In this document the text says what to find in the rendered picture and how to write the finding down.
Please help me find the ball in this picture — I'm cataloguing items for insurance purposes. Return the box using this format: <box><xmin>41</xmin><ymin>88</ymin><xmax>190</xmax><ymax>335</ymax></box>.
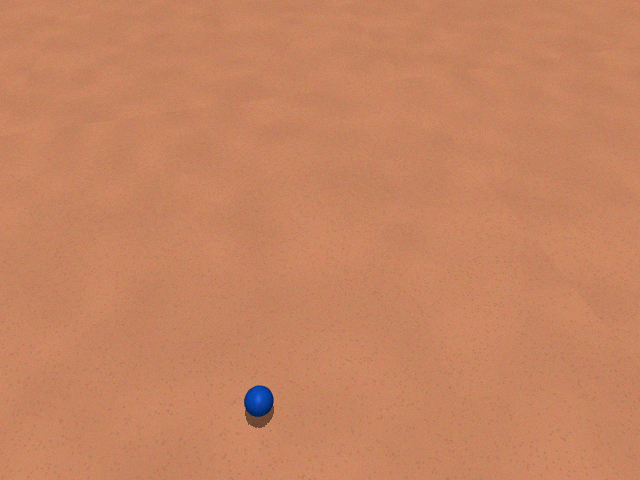
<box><xmin>244</xmin><ymin>385</ymin><xmax>274</xmax><ymax>417</ymax></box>

